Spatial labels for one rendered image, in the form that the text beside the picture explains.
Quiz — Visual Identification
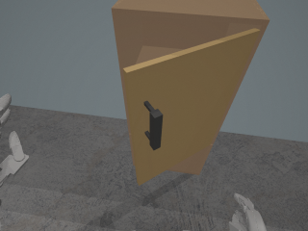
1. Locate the robot right hand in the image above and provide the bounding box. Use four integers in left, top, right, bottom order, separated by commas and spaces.
229, 193, 267, 231

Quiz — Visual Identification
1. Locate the cupboard door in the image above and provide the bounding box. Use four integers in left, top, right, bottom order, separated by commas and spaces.
123, 28, 261, 186

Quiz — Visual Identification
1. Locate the robot left hand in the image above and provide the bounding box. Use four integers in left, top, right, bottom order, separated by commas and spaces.
0, 93, 29, 188

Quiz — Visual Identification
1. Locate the handle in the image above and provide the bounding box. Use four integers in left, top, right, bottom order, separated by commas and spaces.
143, 101, 164, 150

